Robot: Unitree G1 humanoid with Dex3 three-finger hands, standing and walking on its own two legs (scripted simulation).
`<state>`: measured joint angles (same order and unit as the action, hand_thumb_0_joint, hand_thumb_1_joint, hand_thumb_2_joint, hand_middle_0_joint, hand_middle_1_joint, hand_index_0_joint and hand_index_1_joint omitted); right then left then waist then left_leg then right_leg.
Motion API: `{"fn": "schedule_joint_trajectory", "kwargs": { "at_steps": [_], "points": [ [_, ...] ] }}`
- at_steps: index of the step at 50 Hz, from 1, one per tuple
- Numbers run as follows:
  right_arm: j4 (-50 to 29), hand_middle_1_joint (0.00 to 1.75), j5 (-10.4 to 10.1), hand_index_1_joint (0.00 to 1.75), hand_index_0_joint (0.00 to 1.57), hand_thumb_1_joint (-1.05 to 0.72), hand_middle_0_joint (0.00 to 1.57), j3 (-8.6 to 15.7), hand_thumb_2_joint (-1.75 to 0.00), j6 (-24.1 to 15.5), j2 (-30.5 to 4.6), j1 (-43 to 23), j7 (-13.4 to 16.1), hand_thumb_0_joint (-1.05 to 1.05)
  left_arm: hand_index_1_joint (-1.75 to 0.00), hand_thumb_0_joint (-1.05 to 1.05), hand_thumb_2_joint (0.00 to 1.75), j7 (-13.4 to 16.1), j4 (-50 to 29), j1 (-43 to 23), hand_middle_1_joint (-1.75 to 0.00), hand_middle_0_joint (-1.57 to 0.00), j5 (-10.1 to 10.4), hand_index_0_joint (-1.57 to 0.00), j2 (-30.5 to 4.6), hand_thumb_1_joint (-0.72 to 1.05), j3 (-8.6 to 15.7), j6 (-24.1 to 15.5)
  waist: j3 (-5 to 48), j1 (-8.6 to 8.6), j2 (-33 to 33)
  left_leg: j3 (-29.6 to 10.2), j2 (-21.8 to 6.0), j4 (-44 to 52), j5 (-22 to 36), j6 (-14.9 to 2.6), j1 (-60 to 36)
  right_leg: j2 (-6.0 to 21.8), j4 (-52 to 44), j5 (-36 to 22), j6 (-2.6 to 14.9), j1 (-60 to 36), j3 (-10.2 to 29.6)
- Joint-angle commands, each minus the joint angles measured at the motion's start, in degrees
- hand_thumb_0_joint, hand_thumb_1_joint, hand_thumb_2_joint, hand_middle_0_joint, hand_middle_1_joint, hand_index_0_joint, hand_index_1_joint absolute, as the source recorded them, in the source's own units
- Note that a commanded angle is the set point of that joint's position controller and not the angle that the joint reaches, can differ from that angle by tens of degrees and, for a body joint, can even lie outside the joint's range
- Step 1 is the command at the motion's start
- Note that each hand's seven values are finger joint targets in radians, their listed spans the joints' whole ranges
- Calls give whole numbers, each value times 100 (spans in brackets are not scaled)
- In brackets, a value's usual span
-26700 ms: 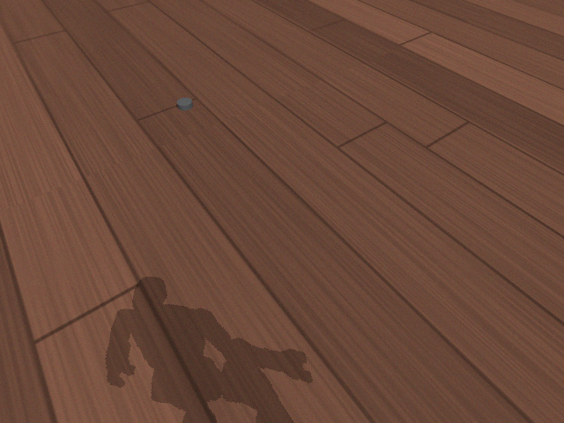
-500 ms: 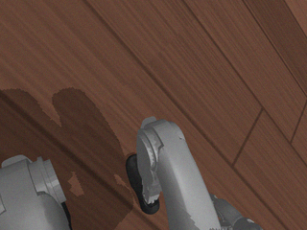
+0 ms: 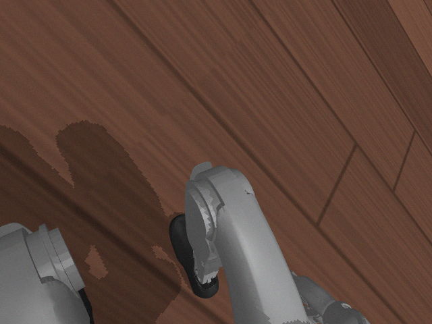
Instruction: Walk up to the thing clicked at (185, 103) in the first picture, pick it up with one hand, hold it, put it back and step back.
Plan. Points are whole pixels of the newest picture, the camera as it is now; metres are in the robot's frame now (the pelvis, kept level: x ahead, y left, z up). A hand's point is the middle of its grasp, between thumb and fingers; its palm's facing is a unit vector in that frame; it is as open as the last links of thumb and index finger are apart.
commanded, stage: rest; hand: left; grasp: from above
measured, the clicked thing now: out of the picture +0.44 +0.36 -0.27
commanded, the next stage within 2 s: open in 0.32 s
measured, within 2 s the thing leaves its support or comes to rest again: neither
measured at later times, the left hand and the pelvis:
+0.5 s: hand out of the picture +0.43 +0.35 -0.24, palm faces -0.43 -0.16 -0.89, open 10.9 cm; pelvis +0.00 +0.00 +0.00, yaw -1 degrees
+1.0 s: hand out of the picture +0.43 +0.35 -0.24, palm faces -0.43 -0.16 -0.89, open 14.2 cm; pelvis +0.00 +0.00 +0.00, yaw -1 degrees
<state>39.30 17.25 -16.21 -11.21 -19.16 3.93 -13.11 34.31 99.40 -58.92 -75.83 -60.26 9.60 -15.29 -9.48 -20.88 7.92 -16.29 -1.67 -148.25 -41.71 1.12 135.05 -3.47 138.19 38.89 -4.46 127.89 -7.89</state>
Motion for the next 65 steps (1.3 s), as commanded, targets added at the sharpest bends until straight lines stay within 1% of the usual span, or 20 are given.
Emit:
{"fn": "schedule_joint_trajectory", "kwargs": {
  "at_steps": [1, 10, 20, 21, 25, 27, 30, 31, 37, 38, 39, 40, 42, 46, 48, 52, 55, 58, 60, 65],
  "points": [
    [41, 30, -28, 30, 20, -91, 20, 543, -90, -23, -1936, 966, 52, 0, -86, 0, 92, 263, -623, -1343, -88, -81, 147, -82, -1451, 41, 23, -40, 3650, -221, -3037, 747, -118, 1525, 1381, -129, -2901, -189, -1109, -1588, 496, -1838, -822],
    [10, 30, -2, 30, 20, -90, 20, 397, -90, -60, -1919, 905, 18, 0, -85, 0, 89, 326, -438, -1260, -87, -78, 80, -80, -1518, 40, -57, -47, 3540, -280, -3110, 709, -146, 1483, 1456, -108, -2957, -197, -1042, -1657, 484, -1868, -863],
    [-30, 30, -36, 30, 20, -90, 20, 337, -90, -128, -1995, 821, 15, 0, -84, 0, 88, 382, -438, -1341, -85, -79, 140, -81, -1568, 40, -123, -27, 3469, -305, -2974, 686, -149, 1472, 1319, -129, -2805, -211, -1093, -1580, 477, -1933, -852],
    [9, 30, -16, 30, 20, -90, 20, 345, -90, -118, -2021, 851, 32, 0, -83, 0, 86, 404, -481, -1394, -85, -79, 164, -81, -1687, 41, -38, -36, 3503, -293, -3001, 689, -150, 1489, 1271, -142, -2768, -229, -1157, -1538, 476, -1934, -845],
    [-52, 30, -20, 30, 20, -90, 20, 345, -90, -153, -2042, 864, 13, 0, -84, 0, 87, 349, -462, -1309, -84, -49, 189, -49, -1622, 9, -78, 6, 3436, -305, -2957, 643, -162, 1511, 1264, -127, -2804, -219, -1120, -1503, 476, -1864, -887],
    [-52, 30, -45, 30, 20, -89, 20, 345, -90, -162, -2025, 859, 20, 0, -85, 0, 87, 303, -473, -1355, -85, -39, 198, -39, -1554, -7, -165, -5, 3416, -349, -2945, 683, -154, 1473, 1235, -137, -2778, -211, -1149, -1510, 465, -1930, -849],
    [-15, 30, -49, 30, 20, -89, 20, 355, -90, -151, -2031, 910, 31, 0, -89, 0, 89, 324, -542, -1352, -88, -27, 203, -26, -1662, -31, -44, -18, 3531, -289, -3114, 621, -166, 1551, 1376, -92, -2976, -200, -1094, -1573, 488, -1891, -898],
    [-33, 30, -29, 30, 20, -89, 20, 334, -90, -170, -2006, 854, 9, 0, -90, 0, 90, 282, -477, -1322, -89, -23, 206, -22, -1522, -37, -165, -11, 3404, -317, -3132, 646, -158, 1503, 1317, -96, -2907, -178, -1055, -1541, 477, -1812, -891],
    [-37, 30, -27, 30, 20, -89, 20, 268, -90, -109, -1985, 917, 6, 0, -101, 0, 102, 311, -601, -1270, -98, -8, 214, -5, -1701, -57, -10, -51, 3632, -290, -3074, 634, -173, 1537, 1576, -105, -2928, -230, -1157, -1767, 475, -2122, -879],
    [-12, 30, -39, 30, 20, -89, 20, 265, -90, -123, -1954, 890, -3, 0, -102, 0, 103, 289, -520, -1270, -99, -7, 189, -5, -1610, -58, -112, -35, 3490, -320, -3118, 652, -168, 1478, 1568, -101, -2918, -207, -1086, -1771, 474, -2012, -876],
    [14, 30, -4, 30, 20, -89, 20, 273, -90, -104, -1976, 930, 4, 0, -102, 0, 104, 303, -589, -1293, -99, -7, 205, -4, -1681, -59, -31, -39, 3594, -306, -3176, 637, -180, 1533, 1635, -94, -2958, -237, -1130, -1812, 477, -2069, -886],
    [-42, 30, -26, 30, 20, -89, 20, 289, -90, -129, -1986, 860, -1, 0, -102, 0, 105, 257, -477, -1248, -99, -7, 198, -3, -1529, -60, -187, -8, 3521, -336, -3105, 659, -176, 1430, 1590, -105, -2946, -226, -1093, -1809, 468, -1983, -869],
    [-14, 30, -38, 30, 20, -89, 20, 267, -90, -128, -1997, 892, -1, 0, -101, 0, 105, 267, -616, -1365, -98, -7, 259, -3, -1669, -60, -70, -33, 3452, -329, -3151, 596, -179, 1540, 1515, -85, -2940, -209, -1102, -1689, 479, -1924, -919],
    [-125, 30, -63, 30, 20, -89, 20, 244, -90, -151, -1980, 875, -14, 0, -102, 0, 104, 194, -536, -1288, -99, -6, 241, -3, -1635, -58, -161, -19, 3281, -348, -2958, 651, -160, 1527, 1200, -127, -2737, -208, -1181, -1462, 470, -1920, -871],
    [-77, 30, -78, 30, 20, -89, 20, 322, -90, -145, -2048, 926, 9, 0, -101, 0, 105, 217, -703, -1323, -98, -6, 264, -2, -1741, -60, -32, -31, 3480, -275, -3082, 621, -169, 1584, 1352, -101, -2926, -223, -1172, -1542, 487, -1939, -889],
    [-138, 30, -99, 30, 20, -89, 20, 249, -90, -146, -1954, 912, -8, 0, -101, 0, 103, 184, -551, -1233, -98, -5, 237, -2, -1593, -58, -171, -21, 3395, -325, -2946, 621, -169, 1529, 1318, -114, -2821, -208, -1154, -1552, 464, -1948, -869],
    [-114, 30, -88, 30, 20, -89, 20, 312, -90, -149, -2049, 948, 4, 0, -101, 0, 103, 203, -703, -1323, -98, -5, 265, -2, -1725, -57, -40, -48, 3515, -283, -3143, 565, -185, 1610, 1456, -78, -3038, -206, -1129, -1608, 485, -1895, -906],
    [-117, 30, -85, 30, 20, -88, 20, 235, -90, -140, -1957, 883, -22, 0, -101, 0, 101, 182, -524, -1237, -99, -5, 226, -3, -1552, -55, -165, -49, 3332, -339, -3151, 535, -195, 1601, 1461, -51, -3008, -191, -1046, -1612, 482, -1803, -934],
    [-116, 30, -86, 30, 20, -88, 20, 260, -90, -116, -2001, 908, 7, 0, -101, 0, 100, 225, -655, -1319, -100, -5, 237, -3, -1706, -54, -57, -76, 3439, -308, -3096, 598, -184, 1589, 1403, -89, -2916, -227, -1181, -1600, 479, -1946, -898],
    [-117, 30, -57, 30, 20, -88, 20, 252, -90, -136, -2025, 966, 1, 0, -101, 0, 98, 217, -649, -1267, -101, -4, 227, -4, -1653, -52, -109, -72, 3460, -365, -3038, 615, -180, 1534, 1472, -112, -2941, -221, -1185, -1665, 461, -2004, -894]
  ]
}}
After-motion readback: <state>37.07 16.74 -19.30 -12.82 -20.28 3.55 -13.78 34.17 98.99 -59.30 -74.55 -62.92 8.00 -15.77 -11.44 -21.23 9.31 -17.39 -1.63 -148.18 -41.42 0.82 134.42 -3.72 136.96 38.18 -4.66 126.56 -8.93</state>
